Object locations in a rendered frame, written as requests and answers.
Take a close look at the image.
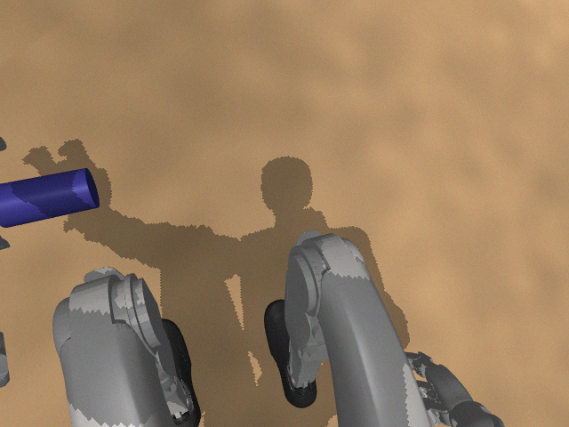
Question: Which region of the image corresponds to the right robot arm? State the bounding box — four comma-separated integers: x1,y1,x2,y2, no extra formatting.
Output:
449,401,505,427

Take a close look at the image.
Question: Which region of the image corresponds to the can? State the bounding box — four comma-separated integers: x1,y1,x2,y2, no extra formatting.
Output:
0,168,100,228

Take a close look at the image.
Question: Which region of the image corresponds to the left robot foot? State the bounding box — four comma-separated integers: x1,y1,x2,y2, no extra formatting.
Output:
162,318,201,427

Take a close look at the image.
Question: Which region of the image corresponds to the right robot foot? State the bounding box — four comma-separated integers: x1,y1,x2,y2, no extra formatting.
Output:
264,300,317,408

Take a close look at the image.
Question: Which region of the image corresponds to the right robot hand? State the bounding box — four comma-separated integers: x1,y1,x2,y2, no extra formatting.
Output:
405,351,474,427

